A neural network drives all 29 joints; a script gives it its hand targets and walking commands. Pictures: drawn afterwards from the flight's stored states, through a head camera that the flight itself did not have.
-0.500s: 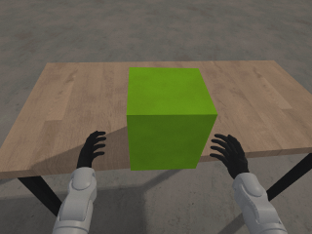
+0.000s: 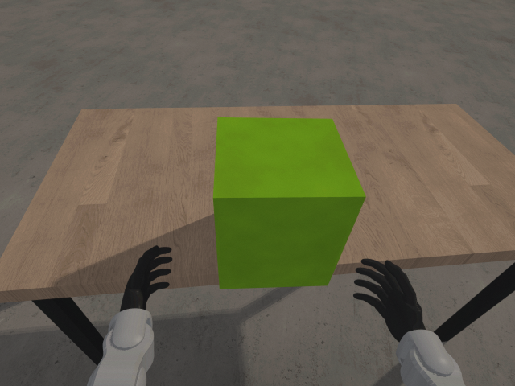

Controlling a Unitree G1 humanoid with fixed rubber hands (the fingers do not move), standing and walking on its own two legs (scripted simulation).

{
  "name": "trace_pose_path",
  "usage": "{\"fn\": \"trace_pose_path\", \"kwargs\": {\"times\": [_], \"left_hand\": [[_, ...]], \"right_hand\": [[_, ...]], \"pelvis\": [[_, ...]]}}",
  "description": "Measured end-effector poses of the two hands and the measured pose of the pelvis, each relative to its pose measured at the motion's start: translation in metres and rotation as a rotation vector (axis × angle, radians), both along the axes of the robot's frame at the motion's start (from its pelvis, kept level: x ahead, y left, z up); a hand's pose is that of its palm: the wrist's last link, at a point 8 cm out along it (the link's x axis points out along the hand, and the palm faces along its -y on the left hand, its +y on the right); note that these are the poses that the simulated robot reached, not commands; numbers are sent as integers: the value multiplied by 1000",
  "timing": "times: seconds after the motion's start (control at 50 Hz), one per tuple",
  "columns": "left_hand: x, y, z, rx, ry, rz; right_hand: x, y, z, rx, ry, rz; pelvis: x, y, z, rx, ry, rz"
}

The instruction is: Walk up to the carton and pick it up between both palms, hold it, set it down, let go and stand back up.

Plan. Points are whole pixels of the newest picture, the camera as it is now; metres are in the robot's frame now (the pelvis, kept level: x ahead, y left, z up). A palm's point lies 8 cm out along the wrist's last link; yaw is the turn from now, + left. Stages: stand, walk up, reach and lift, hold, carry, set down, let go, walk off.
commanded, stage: set down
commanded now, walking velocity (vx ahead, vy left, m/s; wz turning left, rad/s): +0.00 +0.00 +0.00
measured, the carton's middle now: (275, 205) +0.42 -0.01 +0.05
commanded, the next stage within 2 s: let go in 1.34 s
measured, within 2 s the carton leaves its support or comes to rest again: neither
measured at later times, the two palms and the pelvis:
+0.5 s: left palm (146, 333) +0.21 +0.19 -0.03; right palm (410, 337) +0.21 -0.21 +0.00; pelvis +0.02 -0.01 +0.00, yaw +0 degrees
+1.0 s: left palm (142, 356) +0.19 +0.20 -0.06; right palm (410, 359) +0.19 -0.22 -0.04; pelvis +0.02 -0.01 +0.00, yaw +0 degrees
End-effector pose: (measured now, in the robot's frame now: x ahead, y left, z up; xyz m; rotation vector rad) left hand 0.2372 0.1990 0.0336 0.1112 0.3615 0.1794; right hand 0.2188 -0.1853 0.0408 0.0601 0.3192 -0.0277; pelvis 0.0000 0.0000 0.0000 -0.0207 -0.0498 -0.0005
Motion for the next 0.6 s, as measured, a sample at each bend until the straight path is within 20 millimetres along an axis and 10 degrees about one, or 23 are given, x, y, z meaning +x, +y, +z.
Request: {"fn": "trace_pose_path", "kwargs": {"times": [0.6], "left_hand": [[-27,-1,-65,12,211,-22]], "right_hand": [[-17,-25,-47,-87,146,-14]], "pelvis": [[17,-10,0,9,17,-1]]}}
